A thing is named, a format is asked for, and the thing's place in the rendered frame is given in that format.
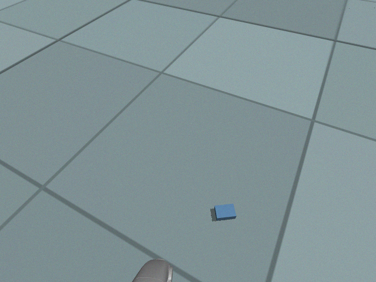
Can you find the small box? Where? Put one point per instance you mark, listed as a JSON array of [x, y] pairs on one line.
[[225, 212]]

